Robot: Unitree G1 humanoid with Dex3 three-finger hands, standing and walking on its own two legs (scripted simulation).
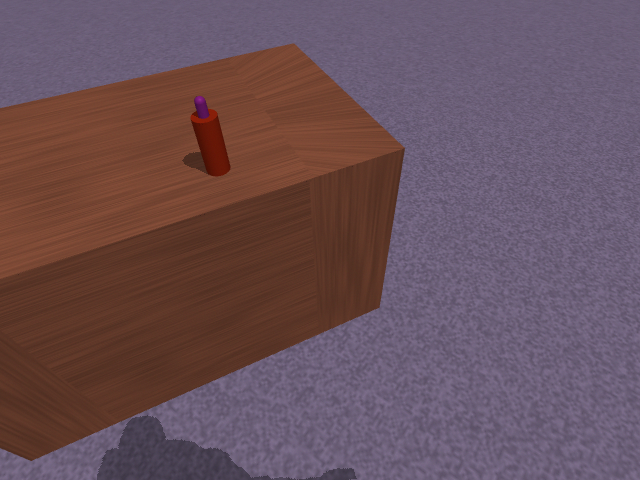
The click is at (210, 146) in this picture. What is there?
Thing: necked bottle
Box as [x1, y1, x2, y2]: [190, 96, 230, 175]
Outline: 197,96 194,99 197,110 190,117 207,172 211,175 221,175 227,172 230,167 217,114 214,110 208,109 206,107 205,100 203,97
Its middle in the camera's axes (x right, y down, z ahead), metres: -0.23 -0.22 +0.83
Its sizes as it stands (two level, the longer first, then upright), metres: 0.054 0.054 0.175
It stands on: a support 0.70 m high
